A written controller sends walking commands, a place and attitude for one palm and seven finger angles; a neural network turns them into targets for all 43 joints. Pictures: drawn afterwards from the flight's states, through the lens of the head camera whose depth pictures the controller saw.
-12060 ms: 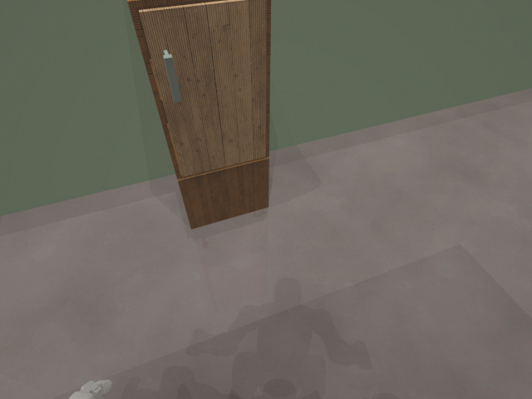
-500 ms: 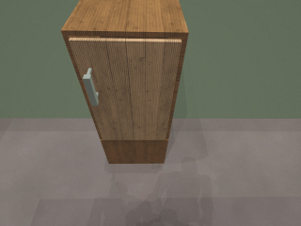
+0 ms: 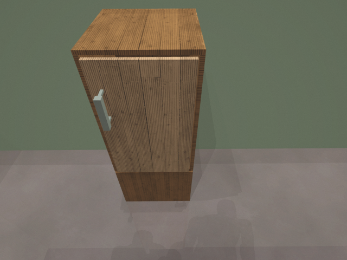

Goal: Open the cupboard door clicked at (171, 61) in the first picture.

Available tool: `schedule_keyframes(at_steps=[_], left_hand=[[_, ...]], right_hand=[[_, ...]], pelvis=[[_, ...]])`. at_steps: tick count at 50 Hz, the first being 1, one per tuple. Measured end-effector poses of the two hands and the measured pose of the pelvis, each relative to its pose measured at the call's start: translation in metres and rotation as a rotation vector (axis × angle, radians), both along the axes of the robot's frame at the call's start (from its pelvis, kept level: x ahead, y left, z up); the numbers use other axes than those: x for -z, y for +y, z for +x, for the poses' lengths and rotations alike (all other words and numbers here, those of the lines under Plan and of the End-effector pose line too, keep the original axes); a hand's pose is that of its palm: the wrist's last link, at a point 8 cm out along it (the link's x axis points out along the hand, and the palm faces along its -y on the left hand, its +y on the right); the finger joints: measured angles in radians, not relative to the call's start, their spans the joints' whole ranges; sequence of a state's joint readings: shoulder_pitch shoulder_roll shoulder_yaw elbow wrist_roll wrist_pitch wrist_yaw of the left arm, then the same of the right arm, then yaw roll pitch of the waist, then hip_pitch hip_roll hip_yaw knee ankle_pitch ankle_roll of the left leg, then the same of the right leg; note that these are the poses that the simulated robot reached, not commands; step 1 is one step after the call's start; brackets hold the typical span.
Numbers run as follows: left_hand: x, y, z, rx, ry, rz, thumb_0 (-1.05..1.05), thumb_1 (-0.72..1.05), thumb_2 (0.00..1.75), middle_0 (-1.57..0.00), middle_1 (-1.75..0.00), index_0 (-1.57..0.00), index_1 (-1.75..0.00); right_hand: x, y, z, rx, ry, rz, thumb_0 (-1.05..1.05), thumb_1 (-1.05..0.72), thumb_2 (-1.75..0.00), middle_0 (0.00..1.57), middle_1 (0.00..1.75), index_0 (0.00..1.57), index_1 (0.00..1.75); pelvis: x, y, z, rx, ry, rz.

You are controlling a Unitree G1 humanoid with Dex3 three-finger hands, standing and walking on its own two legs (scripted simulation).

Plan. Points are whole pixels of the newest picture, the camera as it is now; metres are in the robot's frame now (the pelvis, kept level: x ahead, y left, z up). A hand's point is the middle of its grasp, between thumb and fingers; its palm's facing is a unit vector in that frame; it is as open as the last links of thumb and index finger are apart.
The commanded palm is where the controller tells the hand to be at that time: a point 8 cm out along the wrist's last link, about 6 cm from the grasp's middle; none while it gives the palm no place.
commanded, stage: look again from close up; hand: left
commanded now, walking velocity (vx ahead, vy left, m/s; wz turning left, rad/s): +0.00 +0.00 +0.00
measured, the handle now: (104, 110) +0.57 +0.27 +0.02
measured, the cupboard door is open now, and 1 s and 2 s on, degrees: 0 0 0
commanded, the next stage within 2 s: shuffle to correct the standing spot in 0.58 s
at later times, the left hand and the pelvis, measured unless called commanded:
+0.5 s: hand out of the picture -0.04 +0.15 -0.17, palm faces +0.06 -0.99 -0.16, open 7.3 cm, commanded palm none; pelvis -0.01 +0.00 +0.00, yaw +1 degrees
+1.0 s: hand out of the picture -0.05 +0.19 -0.19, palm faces +0.12 -0.98 -0.14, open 7.3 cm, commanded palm none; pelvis +0.02 +0.04 -0.01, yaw +1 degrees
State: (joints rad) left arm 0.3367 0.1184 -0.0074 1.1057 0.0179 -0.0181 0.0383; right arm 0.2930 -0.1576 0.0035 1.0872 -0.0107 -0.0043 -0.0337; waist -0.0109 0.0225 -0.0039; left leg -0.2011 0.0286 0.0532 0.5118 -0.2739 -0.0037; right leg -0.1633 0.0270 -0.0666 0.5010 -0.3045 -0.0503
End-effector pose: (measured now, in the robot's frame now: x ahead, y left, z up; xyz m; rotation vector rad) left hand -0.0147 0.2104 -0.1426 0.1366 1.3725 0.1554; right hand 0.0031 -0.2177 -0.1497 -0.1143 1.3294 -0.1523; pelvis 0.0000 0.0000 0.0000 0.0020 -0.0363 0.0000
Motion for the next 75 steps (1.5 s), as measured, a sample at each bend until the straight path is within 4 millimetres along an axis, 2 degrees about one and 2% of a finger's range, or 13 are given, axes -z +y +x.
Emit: schedule_keyframes(at_steps=[13, 24, 39, 44, 49, 51, 53, 60, 64, 67, 70, 72, 75], left_hand=[[-0.002, -0.007, -0.019, -0.018, 0.021, -0.010, 0.00, 0.91, 0.89, -0.20, -0.30, -0.20, -0.30], [0.000, -0.012, -0.028, -0.030, 0.027, -0.031, 0.00, 0.91, 0.89, -0.20, -0.30, -0.20, -0.30], [0.004, -0.007, -0.036, -0.046, 0.045, -0.049, 0.00, 0.91, 0.89, -0.20, -0.30, -0.20, -0.30], [0.009, 0.005, -0.040, -0.094, 0.051, -0.052, 0.00, 0.91, 0.89, -0.20, -0.30, -0.20, -0.30], [0.017, 0.026, -0.040, -0.119, 0.091, -0.058, 0.00, 0.91, 0.89, -0.20, -0.30, -0.20, -0.30], [0.016, 0.034, -0.034, -0.093, 0.121, -0.058, 0.00, 0.91, 0.89, -0.20, -0.30, -0.20, -0.30], [0.012, 0.042, -0.020, -0.058, 0.130, -0.055, 0.00, 0.91, 0.89, -0.20, -0.30, -0.20, -0.30], [0.000, 0.061, 0.063, -0.001, 0.016, -0.005, 0.01, 0.93, 0.89, -0.20, -0.30, -0.20, -0.30], [-0.004, 0.064, 0.102, 0.011, -0.042, 0.019, 0.02, 0.95, 0.89, -0.19, -0.30, -0.20, -0.30], [-0.006, 0.057, 0.129, 0.029, -0.084, 0.027, 0.01, 0.94, 0.89, -0.19, -0.30, -0.20, -0.30], [-0.003, 0.047, 0.150, 0.043, -0.138, 0.040, 0.01, 0.93, 0.89, -0.19, -0.30, -0.20, -0.30], [-0.002, 0.040, 0.158, 0.050, -0.164, 0.041, 0.01, 0.92, 0.89, -0.19, -0.30, -0.20, -0.30], [-0.001, 0.031, 0.159, 0.041, -0.199, 0.031, 0.00, 0.92, 0.89, -0.20, -0.30, -0.20, -0.30]], right_hand=[[0.002, 0.016, -0.038, 0.009, 0.089, 0.048, 0.01, -0.91, -0.90, 0.20, 0.30, 0.19, 0.30], [0.000, 0.023, -0.051, 0.013, 0.114, 0.052, 0.01, -0.91, -0.90, 0.20, 0.30, 0.20, 0.30], [-0.003, 0.029, -0.045, 0.003, 0.105, 0.038, 0.01, -0.91, -0.90, 0.20, 0.30, 0.19, 0.30], [-0.001, 0.031, -0.038, -0.018, 0.124, 0.022, 0.01, -0.91, -0.90, 0.20, 0.30, 0.19, 0.30], [-0.004, 0.040, -0.020, -0.023, 0.105, -0.014, 0.01, -0.91, -0.90, 0.20, 0.30, 0.19, 0.30], [-0.005, 0.046, -0.015, -0.002, 0.082, -0.021, 0.01, -0.91, -0.90, 0.20, 0.30, 0.19, 0.30], [-0.007, 0.054, -0.015, 0.026, 0.075, -0.019, 0.01, -0.91, -0.90, 0.20, 0.30, 0.19, 0.30], [-0.017, 0.087, -0.027, 0.046, 0.169, 0.039, 0.00, -0.91, -0.90, 0.20, 0.30, 0.19, 0.30], [-0.014, 0.095, -0.025, 0.052, 0.221, 0.072, 0.01, -0.90, -0.90, 0.20, 0.30, 0.20, 0.30], [-0.007, 0.091, -0.018, 0.068, 0.232, 0.088, 0.01, -0.90, -0.90, 0.20, 0.30, 0.20, 0.30], [0.004, 0.078, -0.006, 0.086, 0.219, 0.094, 0.01, -0.90, -0.90, 0.20, 0.30, 0.20, 0.30], [0.011, 0.066, 0.004, 0.094, 0.197, 0.085, 0.01, -0.90, -0.90, 0.20, 0.30, 0.20, 0.30], [0.014, 0.048, 0.023, 0.071, 0.154, 0.052, 0.01, -0.90, -0.90, 0.20, 0.30, 0.20, 0.30]], pelvis=[[-0.002, -0.003, -0.007, -0.006, -0.005, 0.002], [-0.003, 0.000, -0.013, -0.011, -0.001, 0.000], [-0.002, 0.008, -0.012, -0.012, 0.008, -0.006], [0.002, 0.018, -0.002, -0.030, 0.012, -0.027], [0.007, 0.037, 0.016, -0.032, 0.012, -0.020], [0.007, 0.044, 0.023, -0.012, 0.019, -0.010], [0.004, 0.049, 0.029, 0.000, 0.026, -0.005], [-0.006, 0.052, 0.049, -0.005, 0.039, 0.001], [-0.006, 0.047, 0.059, -0.015, 0.031, -0.002], [-0.003, 0.041, 0.066, -0.016, 0.024, 0.002], [0.006, 0.031, 0.072, -0.011, 0.021, 0.016], [0.009, 0.027, 0.070, -0.020, 0.019, 0.009], [0.011, 0.025, 0.061, -0.044, 0.012, 0.005]])
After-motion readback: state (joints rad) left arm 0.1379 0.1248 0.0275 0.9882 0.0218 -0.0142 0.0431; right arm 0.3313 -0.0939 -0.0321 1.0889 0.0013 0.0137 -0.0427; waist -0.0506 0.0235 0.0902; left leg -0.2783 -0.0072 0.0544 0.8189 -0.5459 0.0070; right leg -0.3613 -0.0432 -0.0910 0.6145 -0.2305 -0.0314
